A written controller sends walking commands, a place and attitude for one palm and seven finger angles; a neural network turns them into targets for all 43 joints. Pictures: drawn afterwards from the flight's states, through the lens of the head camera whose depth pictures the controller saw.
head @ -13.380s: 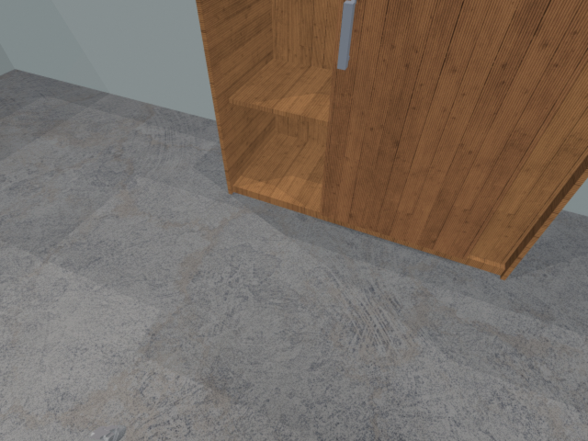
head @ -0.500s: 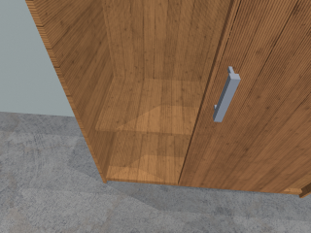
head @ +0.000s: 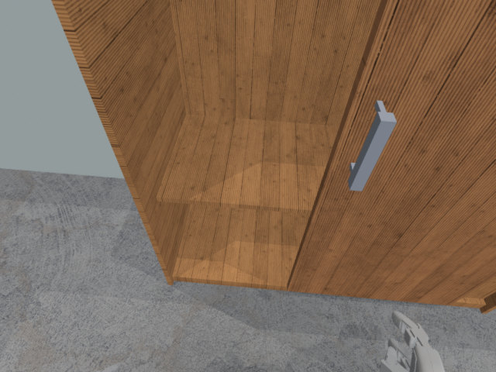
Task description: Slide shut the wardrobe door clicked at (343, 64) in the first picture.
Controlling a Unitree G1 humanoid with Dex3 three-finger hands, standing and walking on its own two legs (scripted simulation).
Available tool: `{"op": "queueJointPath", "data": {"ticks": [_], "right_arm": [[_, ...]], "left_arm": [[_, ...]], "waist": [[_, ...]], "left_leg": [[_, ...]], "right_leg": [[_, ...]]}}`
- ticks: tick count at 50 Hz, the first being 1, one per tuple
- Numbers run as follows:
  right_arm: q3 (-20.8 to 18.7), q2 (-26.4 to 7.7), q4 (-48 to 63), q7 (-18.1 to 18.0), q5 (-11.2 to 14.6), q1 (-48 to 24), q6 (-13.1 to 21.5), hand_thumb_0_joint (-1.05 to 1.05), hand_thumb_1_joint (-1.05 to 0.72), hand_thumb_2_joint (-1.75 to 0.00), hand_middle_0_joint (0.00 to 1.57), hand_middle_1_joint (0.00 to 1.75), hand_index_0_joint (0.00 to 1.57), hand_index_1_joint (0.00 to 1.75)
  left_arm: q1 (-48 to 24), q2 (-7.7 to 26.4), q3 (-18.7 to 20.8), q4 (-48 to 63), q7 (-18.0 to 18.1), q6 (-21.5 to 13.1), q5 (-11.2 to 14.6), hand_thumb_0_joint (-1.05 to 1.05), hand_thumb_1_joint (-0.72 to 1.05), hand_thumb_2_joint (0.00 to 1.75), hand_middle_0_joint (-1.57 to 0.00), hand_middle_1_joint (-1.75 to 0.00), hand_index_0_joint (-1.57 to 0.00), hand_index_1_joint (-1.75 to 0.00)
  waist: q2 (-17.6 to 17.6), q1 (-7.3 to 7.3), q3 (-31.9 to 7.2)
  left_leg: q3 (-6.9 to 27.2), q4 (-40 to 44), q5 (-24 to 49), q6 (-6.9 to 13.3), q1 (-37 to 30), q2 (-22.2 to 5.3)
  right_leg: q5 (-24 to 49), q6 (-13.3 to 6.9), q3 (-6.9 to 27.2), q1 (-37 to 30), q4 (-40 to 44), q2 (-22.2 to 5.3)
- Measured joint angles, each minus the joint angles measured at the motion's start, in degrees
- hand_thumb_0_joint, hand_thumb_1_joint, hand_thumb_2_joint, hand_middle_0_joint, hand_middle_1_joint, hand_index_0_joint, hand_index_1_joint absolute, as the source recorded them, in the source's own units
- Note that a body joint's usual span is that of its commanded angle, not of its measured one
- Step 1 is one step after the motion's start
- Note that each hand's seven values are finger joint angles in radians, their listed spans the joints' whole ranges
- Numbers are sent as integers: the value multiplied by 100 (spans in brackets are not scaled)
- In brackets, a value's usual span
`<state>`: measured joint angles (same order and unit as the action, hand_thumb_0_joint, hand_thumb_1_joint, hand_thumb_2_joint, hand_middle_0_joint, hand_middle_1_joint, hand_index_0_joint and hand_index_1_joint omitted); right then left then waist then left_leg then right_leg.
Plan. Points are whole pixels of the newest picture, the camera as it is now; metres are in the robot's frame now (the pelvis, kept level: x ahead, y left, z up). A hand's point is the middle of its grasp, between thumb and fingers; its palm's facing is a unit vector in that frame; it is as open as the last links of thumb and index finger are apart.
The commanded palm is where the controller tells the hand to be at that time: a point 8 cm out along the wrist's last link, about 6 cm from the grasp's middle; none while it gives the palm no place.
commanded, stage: raise the hand with hooked fingers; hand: right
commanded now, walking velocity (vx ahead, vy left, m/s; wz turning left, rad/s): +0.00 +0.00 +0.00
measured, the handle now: (366, 147) +0.52 -0.17 +0.09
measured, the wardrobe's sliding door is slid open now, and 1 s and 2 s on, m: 0.47 0.47 0.47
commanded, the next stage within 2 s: move the hooked fingers beside the handle in 1.92 s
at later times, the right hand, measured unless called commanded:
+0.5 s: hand (401, 363) +0.17 -0.19 +0.01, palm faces -0.01 +1.00 -0.10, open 10.2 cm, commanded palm +0.14 -0.25 +0.01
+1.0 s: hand (445, 322) +0.21 -0.24 +0.05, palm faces +0.03 +1.00 -0.08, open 13.0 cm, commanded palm +0.19 -0.30 +0.07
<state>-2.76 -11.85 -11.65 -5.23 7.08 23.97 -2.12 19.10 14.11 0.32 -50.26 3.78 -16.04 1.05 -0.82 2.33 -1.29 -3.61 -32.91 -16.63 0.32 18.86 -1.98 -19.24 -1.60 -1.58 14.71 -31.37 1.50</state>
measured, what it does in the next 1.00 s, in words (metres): stands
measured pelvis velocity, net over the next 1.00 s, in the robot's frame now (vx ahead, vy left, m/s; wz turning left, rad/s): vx -0.02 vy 0.00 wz -0.02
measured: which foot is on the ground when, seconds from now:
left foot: down 0.00-1.00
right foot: down 0.00-1.00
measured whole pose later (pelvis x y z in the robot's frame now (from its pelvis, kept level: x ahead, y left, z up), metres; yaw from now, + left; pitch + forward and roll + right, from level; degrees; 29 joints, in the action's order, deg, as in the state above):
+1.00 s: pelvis -0.02 +0.00 -0.03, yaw -1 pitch +6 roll +2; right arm -19.1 -21.1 -0.1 20.4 19.3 14.3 11.2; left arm 14.6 16.0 -1.1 -35.2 4.9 -19.9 1.7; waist 0.0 -0.1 -3.1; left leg -6.0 -45.8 -21.0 1.0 30.5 -0.3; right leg -26.4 -1.0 0.9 29.5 -50.1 -0.7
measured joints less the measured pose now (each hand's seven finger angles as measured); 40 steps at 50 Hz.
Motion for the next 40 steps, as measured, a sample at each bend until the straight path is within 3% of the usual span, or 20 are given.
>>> {"op": "queueJointPath", "data": {"ticks": [3, 6, 8, 10, 13, 16, 21, 24, 27, 31, 33, 36, 40], "right_arm": [[-255, 18, 611, 383, 107, -408, 810, 3, -84, -86, 20, 36, 20, 37], [-471, 129, 814, 1127, 420, -457, 1854, 2, -77, -83, 21, 40, 21, 40], [-610, 182, 737, 1708, 567, -337, 2524, 1, -72, -81, 21, 43, 21, 43], [-731, 142, 658, 2092, 583, -125, 2853, 1, -67, -80, 22, 46, 22, 46], [-882, -28, 670, 2268, 600, 254, 2749, 1, -59, -77, 23, 50, 23, 50], [-1013, -147, 904, 2186, 761, 472, 2614, 1, -52, -74, 23, 54, 23, 55], [-1101, -264, 1497, 2308, 1049, 50, 2804, 2, -40, -69, 24, 62, 23, 62], [-1041, -378, 1521, 2593, 1073, -510, 2522, 2, -33, -66, 24, 66, 24, 67], [-1057, -591, 1270, 2785, 1037, -930, 1823, 1, -26, -63, 25, 71, 24, 71], [-1327, -728, 1064, 2634, 1151, -869, 1028, 1, -17, -59, 26, 77, 25, 77], [-1505, -702, 1140, 2434, 1226, -717, 995, 1, -12, -57, 26, 80, 26, 80], [-1696, -631, 1281, 2201, 1274, -570, 1326, 1, -5, -54, 27, 84, 26, 85], [-1703, -628, 1243, 2259, 1237, -641, 1694, 1, 4, -50, 27, 90, 27, 91]], "left_arm": [[-295, 124, 201, 528, -128, -250, -94, 2, 92, 90, -20, -30, -20, -30], [-638, 137, 351, 1025, -352, -323, -115, 2, 92, 90, -20, -30, -20, -30], [-833, 139, 425, 1332, -479, -325, -109, 1, 91, 90, -20, -30, -20, -30], [-976, 176, 476, 1630, -549, -283, -130, 1, 91, 90, -20, -30, -20, -30], [-1085, 223, 489, 1959, -541, -192, -143, 1, 91, 90, -20, -30, -20, -30], [-1074, 191, 368, 2071, -415, -211, -121, 1, 91, 90, -20, -30, -20, -30], [-1035, -5, -47, 1712, -185, -401, -78, 1, 90, 90, -20, -30, -20, -30], [-978, -179, -290, 1510, -93, -395, -10, 1, 90, 90, -20, -30, -20, -30], [-845, -331, -440, 1447, -21, -268, 39, 1, 90, 90, -21, -30, -21, -30], [-509, -344, -425, 1507, 18, -117, 63, 1, 90, 90, -21, -30, -21, -30], [-331, -260, -344, 1516, 27, -130, 56, 1, 90, 90, -21, -30, -21, -30], [-150, -70, -197, 1453, 7, -208, 48, 1, 90, 90, -21, -30, -21, -30], [-117, 198, -77, 1356, 11, -295, 70, 1, 90, 90, -20, -30, -20, -30]], "waist": [[90, 57, -291], [285, 48, -535], [412, -1, -622], [471, -94, -636], [440, -278, -583], [316, -458, -498], [66, -649, -368], [-59, -572, -299], [-88, -388, -232], [-58, -158, -256], [-36, -118, -282], [-5, -131, -305], [20, -195, -258]], "left_leg": [[7, -412, -88, 46, 605, 23], [70, -1056, -296, 110, 1291, 78], [81, -1575, -490, 158, 1752, 107], [53, -2075, -690, 201, 2150, 126], [-56, -2643, -926, 248, 2545, 125], [-243, -2916, -1054, 283, 2707, 108], [-499, -2984, -1058, 314, 2701, 125], [-540, -2856, -970, 305, 2600, 143], [-449, -2623, -833, 281, 2447, 153], [-258, -2224, -649, 234, 2182, 175], [-205, -2056, -588, 214, 2054, 185], [-195, -1889, -545, 186, 1913, 182], [-235, -1789, -541, 146, 1780, 159]], "right_leg": [[-122, 42, -13, 607, -451, -43], [-372, 109, -81, 1255, -1102, -121], [-593, 148, -94, 1706, -1640, -171], [-755, 172, -62, 2114, -2157, -210], [-1022, 203, 57, 2574, -2820, -235], [-1199, 245, 249, 2862, -3232, -238], [-1244, 267, 512, 3036, -3515, -260], [-1177, 269, 555, 2976, -3449, -272], [-1041, 256, 460, 2773, -3172, -273], [-860, 206, 265, 2399, -2669, -277], [-804, 190, 211, 2249, -2480, -277], [-770, 169, 203, 2119, -2330, -266], [-777, 129, 247, 2038, -2289, -237]]}}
